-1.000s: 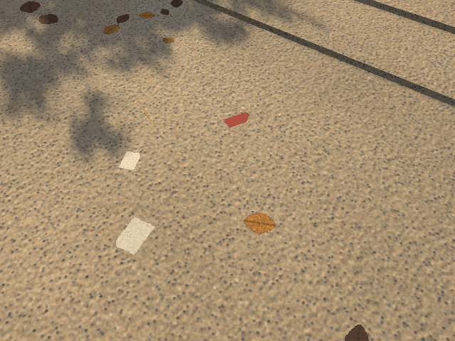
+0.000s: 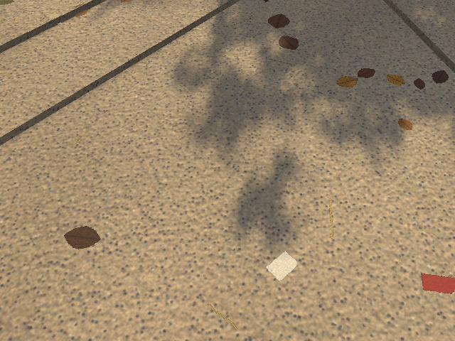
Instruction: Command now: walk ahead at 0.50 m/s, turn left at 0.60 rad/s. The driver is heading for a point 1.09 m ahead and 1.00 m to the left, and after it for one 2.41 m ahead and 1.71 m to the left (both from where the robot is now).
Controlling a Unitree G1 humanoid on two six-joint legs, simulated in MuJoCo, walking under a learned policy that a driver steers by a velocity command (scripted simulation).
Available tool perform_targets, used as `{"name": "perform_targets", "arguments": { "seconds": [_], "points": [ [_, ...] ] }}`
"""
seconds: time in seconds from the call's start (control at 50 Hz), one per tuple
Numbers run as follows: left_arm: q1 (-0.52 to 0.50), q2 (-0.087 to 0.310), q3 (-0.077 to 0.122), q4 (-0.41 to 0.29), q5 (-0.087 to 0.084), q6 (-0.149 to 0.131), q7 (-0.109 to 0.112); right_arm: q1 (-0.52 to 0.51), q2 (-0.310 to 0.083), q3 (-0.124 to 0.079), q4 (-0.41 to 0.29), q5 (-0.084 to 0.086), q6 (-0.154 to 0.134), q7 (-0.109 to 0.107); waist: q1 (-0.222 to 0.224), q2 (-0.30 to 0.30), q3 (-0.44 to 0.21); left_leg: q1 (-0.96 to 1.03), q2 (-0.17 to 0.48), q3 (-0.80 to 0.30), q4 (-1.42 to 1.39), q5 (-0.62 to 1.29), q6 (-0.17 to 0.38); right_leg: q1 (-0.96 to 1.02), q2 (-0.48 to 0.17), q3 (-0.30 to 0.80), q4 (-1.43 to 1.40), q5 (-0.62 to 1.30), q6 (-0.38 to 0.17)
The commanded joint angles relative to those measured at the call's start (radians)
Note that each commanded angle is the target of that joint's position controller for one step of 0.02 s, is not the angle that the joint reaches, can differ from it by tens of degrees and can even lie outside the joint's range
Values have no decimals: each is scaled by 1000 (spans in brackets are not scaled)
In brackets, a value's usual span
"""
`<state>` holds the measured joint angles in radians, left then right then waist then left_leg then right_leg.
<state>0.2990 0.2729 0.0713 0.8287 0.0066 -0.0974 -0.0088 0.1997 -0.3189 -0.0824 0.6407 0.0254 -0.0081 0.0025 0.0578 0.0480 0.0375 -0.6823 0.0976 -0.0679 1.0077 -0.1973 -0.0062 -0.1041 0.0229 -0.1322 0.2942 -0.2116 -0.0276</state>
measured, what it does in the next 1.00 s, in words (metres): walks ahead, turning left: left foot, then right foot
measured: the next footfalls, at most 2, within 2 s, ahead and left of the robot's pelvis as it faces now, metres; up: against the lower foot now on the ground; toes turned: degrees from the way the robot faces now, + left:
left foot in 0.22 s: +0.29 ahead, +0.16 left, +0.00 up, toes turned +11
right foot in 0.72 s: +0.62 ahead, +0.05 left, +0.00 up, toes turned +29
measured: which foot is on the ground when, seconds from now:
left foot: up 0.00-0.20, down 0.22-0.74, up 0.76-1.00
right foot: down 0.00-0.22, up 0.24-0.70, down 0.72-1.00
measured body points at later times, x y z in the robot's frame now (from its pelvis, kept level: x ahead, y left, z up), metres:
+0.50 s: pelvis +0.27 +0.09 +0.00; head +0.30 +0.12 +0.45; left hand +0.39 +0.40 -0.09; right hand +0.43 -0.16 -0.09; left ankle +0.25 +0.15 -0.74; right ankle +0.45 -0.07 -0.67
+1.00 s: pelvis +0.55 +0.14 +0.00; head +0.57 +0.15 +0.45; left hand +0.43 +0.40 -0.12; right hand +0.85 +0.01 -0.09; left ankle +0.54 +0.32 -0.67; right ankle +0.59 +0.03 -0.74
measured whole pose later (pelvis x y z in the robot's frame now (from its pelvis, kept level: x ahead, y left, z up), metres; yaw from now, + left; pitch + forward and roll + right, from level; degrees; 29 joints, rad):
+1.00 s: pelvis +0.55 +0.14 +0.00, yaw +36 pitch +1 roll -2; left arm 0.30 0.28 0.07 0.82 0.01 -0.09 -0.01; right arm 0.21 -0.32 -0.08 0.64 0.02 -0.01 0.00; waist 0.06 0.05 0.04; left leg -0.68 0.09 -0.07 1.02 -0.20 0.00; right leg -0.11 0.02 -0.12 0.31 -0.22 -0.03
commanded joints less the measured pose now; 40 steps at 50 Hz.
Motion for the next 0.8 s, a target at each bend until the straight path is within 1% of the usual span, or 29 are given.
{"name": "perform_targets", "arguments": {
  "seconds": [0.02,0.08,0.12,0.14,0.16,0.18,0.2,0.22,0.24,0.26,0.28,0.3,0.32,0.34,0.36,0.38,0.4,0.44,0.48,0.54,0.58,0.64,0.68,0.7,0.72,0.74,0.76,0.78,0.8],
  "points": [
    [-84,163,35,-70,-4,-12,7,-41,-21,3,-72,0,-18,17,-16,-110,-5,-22,23,5,-141,156,1,36,-266,103,-143,277,-146],
    [-41,187,40,-48,-12,2,11,-139,-6,12,-101,-1,-25,36,22,-102,24,13,3,62,-277,213,17,73,-271,33,-136,292,-125],
    [-19,206,45,-35,-24,14,10,-177,-13,10,-123,2,-23,47,26,-107,41,20,-8,85,-332,173,38,127,-294,8,-117,334,-113],
    [-17,217,49,-31,-30,20,11,-182,-23,6,-132,1,-22,51,17,-113,41,34,-20,100,-352,133,53,154,-303,-6,-91,406,-105],
    [-22,233,53,-31,-35,26,13,-169,-39,-2,-136,-2,-19,53,-2,-125,26,77,-47,124,-367,81,74,176,-306,-26,-39,556,-95],
    [-26,250,59,-33,-42,32,16,-132,-60,-13,-133,-6,-15,52,-33,-145,-7,146,-83,153,-371,26,96,193,-306,-45,42,734,-85],
    [-34,261,62,-35,-47,40,19,-36,-93,-33,-112,-7,-11,50,-94,-148,-64,274,-126,178,-395,4,125,184,-294,-68,187,867,-71],
    [-42,241,54,-40,-48,44,23,136,-145,-65,-65,-4,-5,39,-186,-120,-150,525,-166,178,-455,71,164,84,-259,-96,403,846,-39],
    [-11,170,26,-59,-8,39,24,275,-231,-93,-33,3,6,17,-222,37,-238,829,-13,-71,-462,92,227,-191,-207,-96,730,390,7],
    [57,59,-13,-121,14,10,11,211,-313,-91,-60,4,-11,20,-91,243,-349,1064,203,-662,-606,-150,413,-580,0,61,1029,-401,51],
    [-68,162,5,-130,-25,-20,-2,230,-215,-65,-76,1,-29,30,-179,101,-378,1064,222,-725,-708,-232,392,-682,-31,226,1099,-368,35],
    [-134,185,11,-157,-51,-36,-8,198,-174,-49,-63,-7,-43,32,-171,70,-234,955,197,-588,-721,-156,352,-739,-66,213,1061,-268,16],
    [-136,170,5,-149,-34,-43,-1,141,-152,-41,-64,-5,-50,31,-125,-16,-161,812,153,-477,-719,-48,321,-689,-108,213,976,-184,12],
    [-129,172,10,-140,-9,-42,5,80,-128,-33,-73,-10,-50,28,-85,-26,-117,691,117,-394,-726,64,302,-622,-133,214,895,-135,22],
    [-107,177,15,-134,-4,-32,4,44,-109,-24,-87,-22,-51,24,-53,-6,-105,615,92,-350,-747,136,296,-561,-149,221,863,-101,29],
    [-98,172,15,-133,0,-21,3,31,-109,-23,-89,-24,-53,19,-40,5,-101,570,83,-333,-765,185,302,-532,-149,216,830,-85,43],
    [-95,158,12,-131,5,-11,4,33,-112,-24,-82,-20,-56,14,-35,0,-94,533,75,-305,-774,239,308,-520,-145,205,796,-73,59],
    [-138,132,5,-144,13,2,7,58,-128,-27,-65,-17,-58,0,-42,-9,-69,479,48,-248,-784,286,304,-525,-128,189,699,3,89],
    [-219,109,-5,-165,12,3,6,89,-138,-30,-46,-13,-54,-12,-69,0,-46,460,17,-210,-780,263,277,-527,-106,187,550,136,105],
    [-326,88,-16,-191,2,-4,-6,130,-144,-32,-21,-7,-46,-20,-113,23,-28,432,-16,-194,-764,168,233,-450,-57,181,341,289,104],
    [-372,97,-14,-208,-8,-11,-14,164,-149,-34,0,-2,-43,-21,-131,31,-20,446,1,-233,-743,127,224,-416,-37,189,278,316,95],
    [-375,130,0,-217,-12,-22,-24,183,-134,-32,19,2,-33,-25,-123,50,-23,536,33,-319,-659,102,209,-397,-27,218,207,242,67],
    [-313,149,12,-207,-14,-30,-23,168,-132,-34,21,0,-25,-27,-88,87,-33,563,40,-361,-596,149,192,-321,-21,208,186,148,36],
    [-227,165,25,-185,-10,-34,-17,153,-112,-27,16,-2,-23,-26,-41,87,-71,550,5,-347,-523,203,168,-197,-17,187,144,156,10],
    [-101,203,40,-170,7,-40,-10,145,-62,-8,2,-10,-25,-21,19,45,-187,474,-48,-293,-322,181,133,34,-117,265,171,153,-45],
    [38,284,60,-156,25,-35,-2,242,-1,11,-19,-6,-31,-23,16,-166,-352,185,-177,-159,21,-114,56,405,-345,601,155,54,-171],
    [76,268,60,-127,0,-22,-14,303,-36,15,-30,14,-39,-24,-4,-386,-394,-49,-176,-119,236,-410,29,498,-468,961,42,-218,-255],
    [23,175,37,-147,-13,-16,-10,233,-126,-8,-11,20,-35,-24,18,-240,-246,-121,-112,-135,318,-332,17,379,-433,868,2,-354,-215],
    [-24,139,25,-154,-8,-6,-4,137,-149,-15,-26,9,-29,-22,24,-160,-141,-116,-76,-90,319,-251,14,246,-388,700,-6,-291,-172]
  ]
}}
